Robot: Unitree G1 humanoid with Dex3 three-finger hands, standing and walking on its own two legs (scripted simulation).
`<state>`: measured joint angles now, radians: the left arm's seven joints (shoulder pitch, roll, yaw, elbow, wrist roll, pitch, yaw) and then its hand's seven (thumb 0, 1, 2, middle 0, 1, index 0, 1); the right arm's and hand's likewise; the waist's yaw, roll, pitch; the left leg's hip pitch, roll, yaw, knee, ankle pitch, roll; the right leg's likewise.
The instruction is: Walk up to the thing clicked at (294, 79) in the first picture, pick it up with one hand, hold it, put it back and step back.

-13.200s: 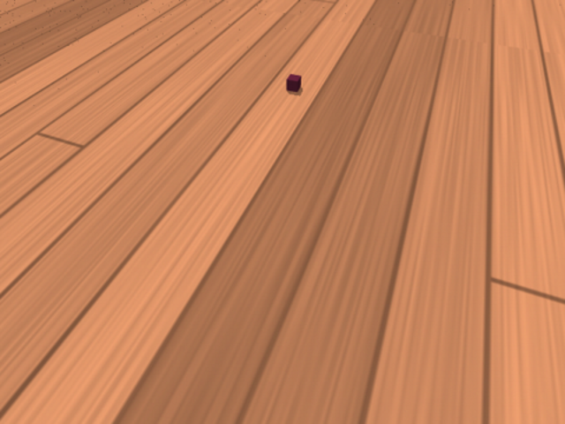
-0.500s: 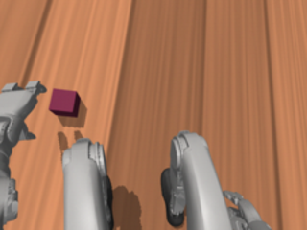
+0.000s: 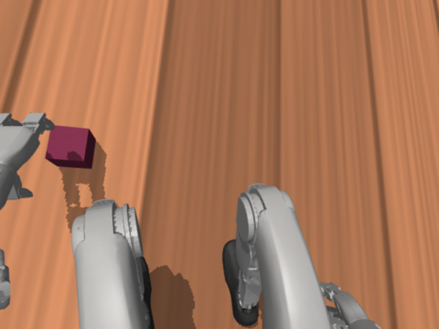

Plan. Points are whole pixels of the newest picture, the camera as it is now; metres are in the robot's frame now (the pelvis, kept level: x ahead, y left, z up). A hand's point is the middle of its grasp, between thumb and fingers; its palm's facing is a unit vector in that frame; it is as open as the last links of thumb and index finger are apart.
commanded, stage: rise first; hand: left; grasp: from above
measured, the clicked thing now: (72, 148) +0.47 +0.29 -0.29
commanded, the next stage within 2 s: approach in 0.30 s
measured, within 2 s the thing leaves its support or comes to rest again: neither
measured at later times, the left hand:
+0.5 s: hand (27, 162) +0.41 +0.33 -0.16, palm faces -0.49 -0.04 -0.87, open 13.7 cm
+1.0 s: hand (58, 123) +0.49 +0.28 -0.16, palm faces -0.43 +0.04 -0.90, open 13.8 cm
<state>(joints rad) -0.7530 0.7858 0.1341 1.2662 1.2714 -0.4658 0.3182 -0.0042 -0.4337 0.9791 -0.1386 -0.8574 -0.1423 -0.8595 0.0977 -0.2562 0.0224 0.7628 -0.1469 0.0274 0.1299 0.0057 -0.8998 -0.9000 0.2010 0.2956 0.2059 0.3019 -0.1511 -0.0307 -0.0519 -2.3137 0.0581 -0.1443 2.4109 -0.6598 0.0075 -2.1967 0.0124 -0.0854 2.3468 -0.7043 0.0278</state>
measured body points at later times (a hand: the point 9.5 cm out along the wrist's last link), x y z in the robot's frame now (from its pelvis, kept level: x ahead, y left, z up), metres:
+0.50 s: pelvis +0.00 +0.00 -0.01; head +0.22 +0.08 +0.38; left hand +0.43 +0.33 -0.11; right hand +0.09 -0.28 -0.12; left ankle +0.08 +0.13 -0.29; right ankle +0.10 -0.12 -0.29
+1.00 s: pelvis +0.00 -0.01 -0.01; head +0.25 +0.04 +0.36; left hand +0.50 +0.28 -0.11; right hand +0.04 -0.28 -0.12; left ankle +0.08 +0.13 -0.29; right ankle +0.10 -0.12 -0.29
